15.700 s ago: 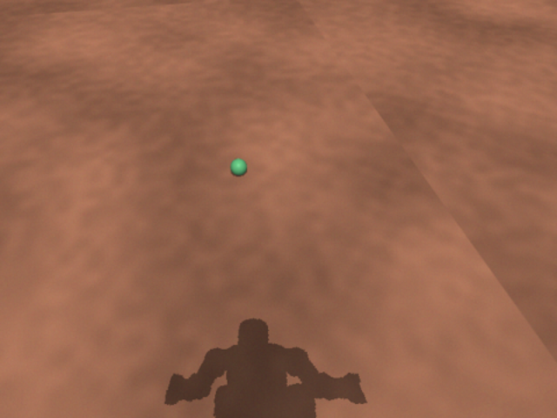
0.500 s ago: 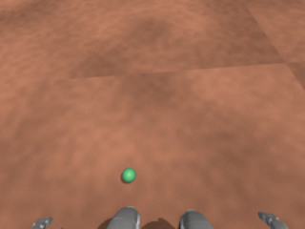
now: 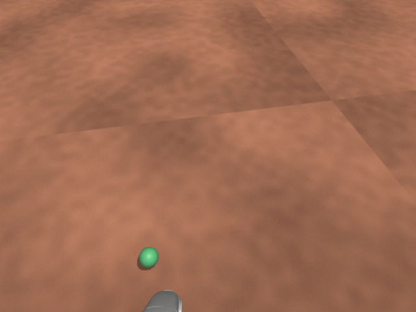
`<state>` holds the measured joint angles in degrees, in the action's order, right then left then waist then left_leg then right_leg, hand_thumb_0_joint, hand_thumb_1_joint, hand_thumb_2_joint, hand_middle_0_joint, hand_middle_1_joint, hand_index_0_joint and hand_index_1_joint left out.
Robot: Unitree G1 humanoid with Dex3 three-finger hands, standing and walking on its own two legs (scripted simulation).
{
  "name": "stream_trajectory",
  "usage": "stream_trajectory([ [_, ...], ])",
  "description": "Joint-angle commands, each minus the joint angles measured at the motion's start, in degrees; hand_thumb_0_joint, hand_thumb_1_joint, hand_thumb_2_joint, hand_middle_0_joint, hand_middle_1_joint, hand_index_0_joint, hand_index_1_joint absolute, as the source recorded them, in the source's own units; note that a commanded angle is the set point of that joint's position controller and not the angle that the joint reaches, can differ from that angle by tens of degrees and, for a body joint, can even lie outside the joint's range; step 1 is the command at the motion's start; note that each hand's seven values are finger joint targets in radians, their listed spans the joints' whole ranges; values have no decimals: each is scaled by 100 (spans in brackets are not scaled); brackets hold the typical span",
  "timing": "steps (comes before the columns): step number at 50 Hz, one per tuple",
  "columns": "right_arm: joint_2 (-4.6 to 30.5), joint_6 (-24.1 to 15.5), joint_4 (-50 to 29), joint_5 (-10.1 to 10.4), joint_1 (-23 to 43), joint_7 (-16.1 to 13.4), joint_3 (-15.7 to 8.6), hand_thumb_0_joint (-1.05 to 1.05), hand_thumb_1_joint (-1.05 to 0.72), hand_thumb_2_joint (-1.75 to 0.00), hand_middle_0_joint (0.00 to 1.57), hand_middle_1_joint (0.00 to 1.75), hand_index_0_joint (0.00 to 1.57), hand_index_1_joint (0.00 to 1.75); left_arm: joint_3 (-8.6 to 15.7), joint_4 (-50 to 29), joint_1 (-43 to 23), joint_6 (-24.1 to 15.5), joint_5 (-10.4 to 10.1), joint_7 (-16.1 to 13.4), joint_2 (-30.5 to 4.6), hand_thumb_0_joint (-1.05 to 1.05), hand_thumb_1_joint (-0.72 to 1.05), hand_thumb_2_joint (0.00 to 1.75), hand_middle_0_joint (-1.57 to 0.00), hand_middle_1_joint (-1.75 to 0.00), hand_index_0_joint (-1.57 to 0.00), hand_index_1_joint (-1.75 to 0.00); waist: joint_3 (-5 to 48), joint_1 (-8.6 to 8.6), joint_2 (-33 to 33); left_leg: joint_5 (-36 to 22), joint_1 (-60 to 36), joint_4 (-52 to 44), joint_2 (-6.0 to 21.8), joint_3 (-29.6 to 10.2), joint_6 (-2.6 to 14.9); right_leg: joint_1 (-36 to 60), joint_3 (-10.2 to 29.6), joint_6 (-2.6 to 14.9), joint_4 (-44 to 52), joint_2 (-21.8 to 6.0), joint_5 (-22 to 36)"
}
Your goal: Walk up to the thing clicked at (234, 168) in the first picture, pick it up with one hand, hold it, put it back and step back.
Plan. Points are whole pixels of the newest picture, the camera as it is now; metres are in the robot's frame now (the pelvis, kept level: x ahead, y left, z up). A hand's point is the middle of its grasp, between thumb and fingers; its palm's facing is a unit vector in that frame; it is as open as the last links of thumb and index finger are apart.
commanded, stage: walk up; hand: left
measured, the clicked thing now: (149, 257) +0.44 +0.27 -0.70
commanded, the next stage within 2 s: stand in 1.70 s
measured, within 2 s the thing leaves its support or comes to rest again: neither
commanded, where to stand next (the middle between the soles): +0.07 +0.01 m, yaw +2 degrees
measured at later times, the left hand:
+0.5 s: hand out of the picture +0.05 +0.29 -0.14, palm faces -0.02 -0.91 -0.42, open 7.4 cm
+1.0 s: hand out of the picture +0.01 +0.26 -0.13, palm faces +0.04 -0.93 -0.36, open 7.4 cm
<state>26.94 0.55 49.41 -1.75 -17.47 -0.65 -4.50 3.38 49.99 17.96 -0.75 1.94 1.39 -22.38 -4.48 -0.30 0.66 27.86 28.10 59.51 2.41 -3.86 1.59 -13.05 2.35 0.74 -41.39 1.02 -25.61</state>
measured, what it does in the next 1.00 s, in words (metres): steps on the spot: left foot, then left foot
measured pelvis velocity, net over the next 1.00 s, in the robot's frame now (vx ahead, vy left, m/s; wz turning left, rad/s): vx -0.06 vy -0.01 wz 0.05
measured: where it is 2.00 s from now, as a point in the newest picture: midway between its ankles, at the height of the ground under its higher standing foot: outside the picture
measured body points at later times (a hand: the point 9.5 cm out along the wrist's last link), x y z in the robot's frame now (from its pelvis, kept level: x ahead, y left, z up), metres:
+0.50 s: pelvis -0.02 +0.01 -0.01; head +0.02 +0.00 +0.44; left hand +0.05 +0.33 -0.12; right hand +0.11 -0.29 -0.13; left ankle +0.08 +0.14 -0.70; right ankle -0.02 -0.10 -0.71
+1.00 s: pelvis -0.06 -0.01 +0.01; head -0.05 -0.01 +0.46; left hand +0.01 +0.30 -0.11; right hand +0.04 -0.30 -0.11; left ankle -0.05 +0.13 -0.71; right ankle -0.03 -0.12 -0.71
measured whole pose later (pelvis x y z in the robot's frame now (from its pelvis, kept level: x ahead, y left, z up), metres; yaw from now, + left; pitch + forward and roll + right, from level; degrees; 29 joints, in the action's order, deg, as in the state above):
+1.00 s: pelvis -0.06 -0.01 +0.01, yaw +3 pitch -3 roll +0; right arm 19.9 -0.2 56.0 -0.8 -10.6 0.7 -0.4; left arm 1.3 56.9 10.1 -0.5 0.7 0.5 -21.0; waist -3.6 -0.1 0.5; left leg 18.2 14.1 35.1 0.4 -2.8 -0.4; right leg -14.3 -1.8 0.9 -34.2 -0.1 -16.9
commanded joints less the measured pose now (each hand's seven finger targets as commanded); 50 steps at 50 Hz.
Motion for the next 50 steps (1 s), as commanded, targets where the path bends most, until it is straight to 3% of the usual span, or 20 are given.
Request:
stream_trajectory([
  [1,865,-284,-524,32,288,112,-198,0,-90,-90,20,30,20,30,493,-387,-45,-369,-53,-166,-1775,0,90,90,-20,-30,-20,-30,-338,-67,-771,-366,823,-401,143,142,-58,121,1838,1231,1960,-1551,1019],
  [5,625,-96,-515,63,385,180,-183,0,-90,-90,20,30,20,30,315,-393,-231,-345,-138,-318,-1664,0,90,90,-20,-30,-20,-30,-37,8,-940,-926,-620,-1413,37,361,-16,-336,867,883,1155,-1336,4127],
  [7,643,-68,-429,94,235,156,-228,0,-90,-90,20,30,20,30,224,-467,-481,-256,-243,-382,-1608,0,90,90,-20,-30,-20,-30,163,201,-974,-1691,-1413,-2086,-150,516,89,-693,597,668,613,-1156,4258],
  [9,1013,-102,-419,29,166,103,-326,0,-90,-90,20,30,20,30,117,-510,-260,-197,-328,-424,-1291,0,90,90,-20,-30,-20,-30,523,239,-164,-3672,-2161,-2693,252,-83,339,-926,341,270,-336,-620,3468],
  [11,1278,-141,-527,182,265,93,-342,0,-90,-90,20,30,20,30,106,-356,61,-62,-428,-487,-1145,0,90,90,-20,-30,-20,-30,1304,179,1009,-4374,-2235,-3215,1834,-2146,1528,-876,92,15,-1992,167,-1126],
  [14,1087,-60,-572,117,793,19,-284,0,-90,-90,20,30,20,30,149,-77,-13,8,-321,-444,-1261,0,90,90,-20,-30,-20,-30,741,24,494,-1971,-1221,-3409,1372,-1485,1257,-997,296,140,-2214,-58,-992],
  [21,1111,-8,-507,105,1123,-41,-194,0,-90,-90,20,30,20,30,396,156,394,115,0,-207,-1158,0,90,90,-20,-30,-20,-30,628,-248,634,-716,120,-3186,1109,-1169,602,415,-287,264,398,-80,236],
  [22,839,66,-599,149,1128,-41,-136,0,-90,-90,20,30,20,30,440,13,275,153,-9,-205,-1376,0,90,90,-20,-30,-20,-30,180,-230,193,-1125,513,-2547,710,-890,314,27,499,451,976,-584,35],
  [23,658,50,-710,202,1502,-78,-130,0,-90,-90,20,30,20,30,539,-185,16,173,-11,-202,-1829,0,90,90,-20,-30,-20,-30,-7,-384,-1100,-289,639,-1084,-487,-5,17,-759,2230,1090,1967,-1799,512],
  [24,749,85,-661,181,1478,-158,-210,0,-90,-90,20,30,20,30,549,-445,-519,148,39,-188,-2083,0,90,90,-20,-30,-20,-30,-165,-288,-1419,715,291,255,-716,-61,-66,-1446,2890,1640,2203,-2537,1520],
  [27,568,6,-486,278,776,-139,-168,0,-90,-90,20,30,20,30,401,-648,-966,80,30,-264,-1384,0,90,90,-20,-30,-20,-30,327,45,-680,218,158,1077,-764,-186,-26,-605,1237,1395,1170,-1717,4067],
  [32,434,-199,-411,184,651,-67,-72,0,-90,-90,20,30,20,30,369,-599,-652,35,84,-257,-1316,0,90,90,-20,-30,-20,-30,937,-225,-927,49,-425,-1772,-417,498,-103,754,867,1091,730,-1411,2924],
  [34,280,-295,-184,73,305,-74,-50,0,-90,-90,20,30,20,30,303,-579,-757,87,-67,-205,-1247,0,90,90,-20,-30,-20,-30,997,-2,-695,-1161,-1632,-3721,-478,540,-67,210,611,806,146,-1295,2653],
  [36,844,-413,-288,-96,597,-129,-143,0,-90,-90,20,30,20,30,52,-553,-451,111,-155,-161,-542,0,90,90,-20,-30,-20,-30,895,-196,852,-1779,-2847,-4046,1187,-2212,532,-1744,144,104,-593,-486,197],
  [37,1306,-421,-294,2,683,-99,-207,0,-90,-90,20,30,20,30,184,-449,-813,129,-155,-234,-1030,0,90,90,-20,-30,-20,-30,693,68,855,-2017,-1833,-3753,1869,-2652,1347,-1350,169,-18,-803,-446,-1050],
  [38,1209,-429,-278,18,870,-85,-198,0,-90,-90,20,30,20,30,212,-322,-883,110,-126,-237,-1169,0,90,90,-20,-30,-20,-30,437,20,639,-1818,-1153,-3804,1834,-2502,1466,-890,270,-13,-1004,-516,-965],
  [41,896,-459,-155,60,1020,-84,-7,0,-90,-90,20,30,20,30,196,-105,-799,1,-201,-158,-1016,0,90,90,-20,-30,-20,-30,467,-97,962,-2761,-1393,-3452,940,-1152,778,-558,-34,56,17,-390,53],
  [44,691,-295,-66,147,1118,15,82,0,-90,-90,20,30,20,30,175,214,-638,-141,-126,-176,-1010,0,90,90,-20,-30,-20,-30,591,-191,725,-2097,-786,-3113,498,-572,314,750,-116,110,1405,-244,1221],
  [46,574,-216,108,163,954,43,110,0,-90,-90,20,30,20,30,180,198,-1008,-196,-86,-169,-1322,0,90,90,-20,-30,-20,-30,393,1,62,-354,-835,-3182,47,-367,78,135,945,445,1790,-977,-1],
  [50,567,-192,376,113,1035,126,101,0,-90,-90,20,30,20,30,92,362,-1365,-217,-90,-138,-1230,0,90,90,-20,-30,-20,-30,-70,108,-327,-294,-1208,-3270,-17,-376,148,-691,1009,381,2520,-1005,-1163],
])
